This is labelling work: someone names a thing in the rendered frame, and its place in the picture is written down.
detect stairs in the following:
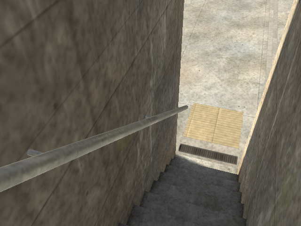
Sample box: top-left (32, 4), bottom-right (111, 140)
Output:
top-left (119, 153), bottom-right (246, 226)

